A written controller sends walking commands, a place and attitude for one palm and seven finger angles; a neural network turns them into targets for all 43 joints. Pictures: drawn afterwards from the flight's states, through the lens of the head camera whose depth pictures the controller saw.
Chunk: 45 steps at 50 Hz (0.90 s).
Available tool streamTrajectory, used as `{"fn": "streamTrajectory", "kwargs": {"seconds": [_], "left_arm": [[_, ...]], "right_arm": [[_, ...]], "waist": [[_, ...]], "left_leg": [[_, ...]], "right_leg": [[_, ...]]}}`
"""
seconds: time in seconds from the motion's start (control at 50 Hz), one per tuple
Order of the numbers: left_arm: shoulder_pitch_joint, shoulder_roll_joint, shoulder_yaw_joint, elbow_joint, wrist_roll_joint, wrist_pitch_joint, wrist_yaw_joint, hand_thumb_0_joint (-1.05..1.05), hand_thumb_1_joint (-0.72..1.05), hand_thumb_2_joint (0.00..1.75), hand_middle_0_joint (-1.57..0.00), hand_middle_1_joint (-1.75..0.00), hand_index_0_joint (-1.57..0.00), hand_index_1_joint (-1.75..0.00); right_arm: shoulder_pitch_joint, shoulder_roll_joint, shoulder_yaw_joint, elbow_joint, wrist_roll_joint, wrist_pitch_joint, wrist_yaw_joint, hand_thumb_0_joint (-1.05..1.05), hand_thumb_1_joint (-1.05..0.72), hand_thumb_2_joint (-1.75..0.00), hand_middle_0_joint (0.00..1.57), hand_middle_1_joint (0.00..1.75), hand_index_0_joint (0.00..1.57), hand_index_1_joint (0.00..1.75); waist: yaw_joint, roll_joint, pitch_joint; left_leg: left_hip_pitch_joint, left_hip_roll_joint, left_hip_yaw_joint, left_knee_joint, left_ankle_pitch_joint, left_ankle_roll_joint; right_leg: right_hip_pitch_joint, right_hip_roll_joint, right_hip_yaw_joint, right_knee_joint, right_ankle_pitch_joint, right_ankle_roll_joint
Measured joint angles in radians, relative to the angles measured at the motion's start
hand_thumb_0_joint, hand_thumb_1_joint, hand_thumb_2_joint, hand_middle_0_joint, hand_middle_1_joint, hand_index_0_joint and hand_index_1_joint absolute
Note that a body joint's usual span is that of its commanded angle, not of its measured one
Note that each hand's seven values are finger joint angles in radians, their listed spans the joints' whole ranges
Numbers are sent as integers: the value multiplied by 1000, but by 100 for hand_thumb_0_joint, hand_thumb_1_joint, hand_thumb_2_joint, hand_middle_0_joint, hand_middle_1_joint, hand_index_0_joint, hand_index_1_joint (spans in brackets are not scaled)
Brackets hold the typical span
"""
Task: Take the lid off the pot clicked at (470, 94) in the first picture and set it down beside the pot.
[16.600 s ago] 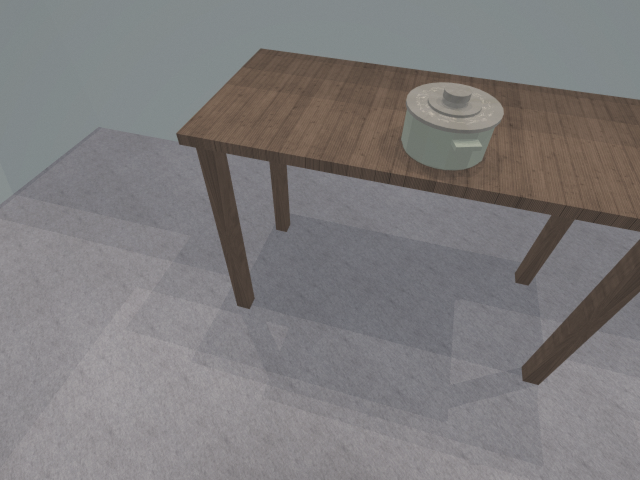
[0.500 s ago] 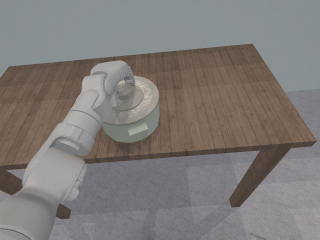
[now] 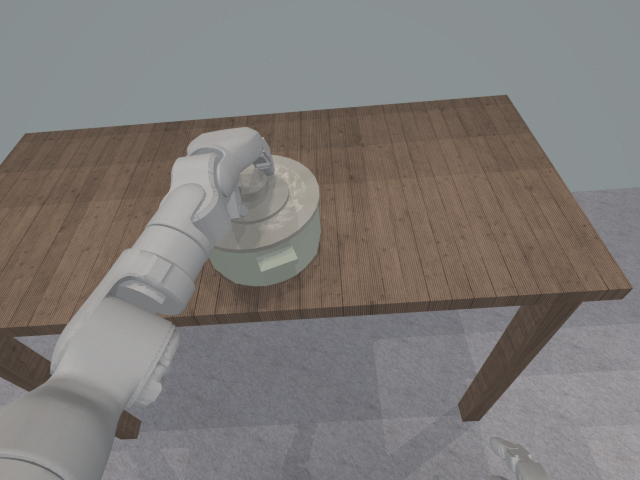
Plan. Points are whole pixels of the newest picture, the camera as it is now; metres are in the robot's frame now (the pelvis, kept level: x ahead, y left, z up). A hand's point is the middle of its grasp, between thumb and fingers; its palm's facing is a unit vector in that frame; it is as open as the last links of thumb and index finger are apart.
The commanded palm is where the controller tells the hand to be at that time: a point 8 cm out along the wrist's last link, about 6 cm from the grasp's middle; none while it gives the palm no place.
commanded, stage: close the fingers and squeeze the knob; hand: left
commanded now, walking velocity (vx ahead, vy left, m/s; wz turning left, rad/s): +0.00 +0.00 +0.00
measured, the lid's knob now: (249, 185) +0.49 +0.10 +0.11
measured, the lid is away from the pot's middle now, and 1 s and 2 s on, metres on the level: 0.00 0.00 0.01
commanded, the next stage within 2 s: lift the lid straight up in 1.34 s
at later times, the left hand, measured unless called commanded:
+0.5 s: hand (243, 187) +0.46 +0.10 +0.13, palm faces -0.34 -0.07 -0.94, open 8.5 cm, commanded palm +0.45 +0.10 +0.19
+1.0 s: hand (241, 191) +0.45 +0.10 +0.13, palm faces -0.32 -0.08 -0.94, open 8.3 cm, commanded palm +0.44 +0.11 +0.19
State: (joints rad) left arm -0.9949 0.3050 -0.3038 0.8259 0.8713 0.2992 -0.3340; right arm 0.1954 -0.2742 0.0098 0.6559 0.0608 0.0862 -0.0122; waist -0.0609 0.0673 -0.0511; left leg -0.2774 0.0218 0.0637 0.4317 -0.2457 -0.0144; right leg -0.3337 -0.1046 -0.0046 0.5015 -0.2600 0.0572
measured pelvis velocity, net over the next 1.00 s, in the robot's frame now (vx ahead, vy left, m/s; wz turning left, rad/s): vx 0.00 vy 0.00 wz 0.00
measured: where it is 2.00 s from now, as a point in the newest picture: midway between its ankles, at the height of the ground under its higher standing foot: outside the picture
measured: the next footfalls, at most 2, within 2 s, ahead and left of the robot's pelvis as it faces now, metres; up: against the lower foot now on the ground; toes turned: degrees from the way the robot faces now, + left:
none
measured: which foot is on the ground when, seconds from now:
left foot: down 0.00-1.00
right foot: down 0.00-1.00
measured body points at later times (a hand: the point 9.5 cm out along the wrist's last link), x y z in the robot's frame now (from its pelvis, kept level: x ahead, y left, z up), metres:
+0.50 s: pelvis +0.00 +0.00 +0.00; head +0.03 -0.04 +0.45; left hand +0.47 +0.10 +0.18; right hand +0.10 -0.25 -0.14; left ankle -0.02 +0.13 -0.74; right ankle -0.01 -0.15 -0.74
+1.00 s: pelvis +0.00 +0.00 +0.00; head +0.03 -0.04 +0.45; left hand +0.47 +0.10 +0.18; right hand +0.12 -0.25 -0.13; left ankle -0.02 +0.13 -0.74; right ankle -0.01 -0.15 -0.74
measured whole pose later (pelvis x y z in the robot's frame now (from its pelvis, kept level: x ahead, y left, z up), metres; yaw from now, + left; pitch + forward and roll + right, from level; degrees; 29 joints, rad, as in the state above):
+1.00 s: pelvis +0.00 +0.00 +0.00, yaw +0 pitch +6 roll +1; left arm -0.99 0.29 -0.32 0.82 0.87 0.32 -0.31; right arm 0.20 -0.27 0.01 0.67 0.06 0.08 -0.01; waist -0.06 0.07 -0.05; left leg -0.28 0.02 0.06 0.43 -0.25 -0.01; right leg -0.33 -0.11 0.00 0.49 -0.26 0.06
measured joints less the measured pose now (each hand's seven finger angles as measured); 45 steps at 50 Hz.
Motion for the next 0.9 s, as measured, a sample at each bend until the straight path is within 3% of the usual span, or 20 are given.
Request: {"fn": "streamTrajectory", "kwargs": {"seconds": [0.18, 0.4, 0.64, 0.9], "left_arm": [[-30, -1, -12, 33, -3, 2, 13, 0, -11, 117, -60, -56, -63, -57], [-38, -11, -19, 48, -10, 1, 17, 0, 2, 108, -58, -79, -62, -79], [-27, -16, 3, 41, -5, -6, 21, 0, 8, 98, -60, -90, -64, -90], [9, -17, -7, -7, -7, 14, 23, -1, 14, 91, -57, -89, -61, -88]], "right_arm": [[15, -2, 0, 19, -1, 1, -6, 1, -91, -90, 20, 30, 20, 30], [50, -2, -6, 42, -6, -9, -3, 1, -91, -90, 20, 30, 19, 30], [31, -1, -3, 34, -7, -10, 2, 1, -91, -90, 20, 30, 20, 30], [9, -2, -6, 18, -2, -4, 10, 1, -91, -90, 20, 30, 19, 30]], "waist": [[-3, -1, 8], [-8, 6, -1], [-5, 3, -2], [1, 7, -4]], "left_leg": [[-11, -2, -2, 3, 2, 1], [-12, -5, 2, -1, -1, 4], [-7, -5, 5, -4, 0, 5], [1, -3, 2, -4, -2, 3]], "right_leg": [[-9, -2, -1, 0, 3, 1], [-11, -4, 3, -5, 2, 4], [-7, -4, 6, -8, 4, 4], [3, -2, 3, -10, 3, 4]]}}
